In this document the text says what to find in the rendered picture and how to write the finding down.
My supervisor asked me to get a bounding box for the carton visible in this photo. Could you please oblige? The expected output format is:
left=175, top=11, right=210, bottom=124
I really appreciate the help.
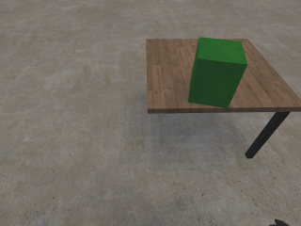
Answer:
left=188, top=37, right=247, bottom=108

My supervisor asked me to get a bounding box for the table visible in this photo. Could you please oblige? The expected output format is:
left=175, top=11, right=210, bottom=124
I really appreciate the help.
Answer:
left=146, top=39, right=301, bottom=159

